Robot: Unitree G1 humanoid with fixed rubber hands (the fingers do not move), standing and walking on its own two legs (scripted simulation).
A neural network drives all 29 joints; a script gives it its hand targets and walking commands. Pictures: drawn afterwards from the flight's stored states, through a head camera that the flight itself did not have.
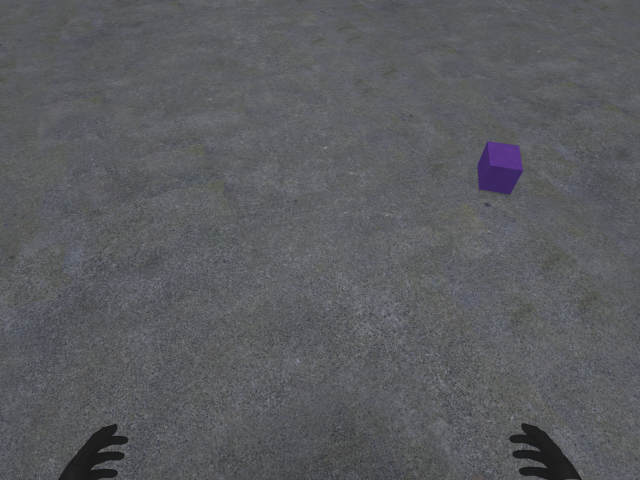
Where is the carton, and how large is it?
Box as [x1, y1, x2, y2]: [477, 141, 522, 193]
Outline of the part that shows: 487,141 477,165 479,188 510,193 522,171 518,146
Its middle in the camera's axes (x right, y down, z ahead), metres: +0.86 -0.33 +1.85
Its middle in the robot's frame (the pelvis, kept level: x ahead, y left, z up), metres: +1.49 -0.88 -0.70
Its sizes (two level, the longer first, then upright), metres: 0.187 0.145 0.146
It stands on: the floor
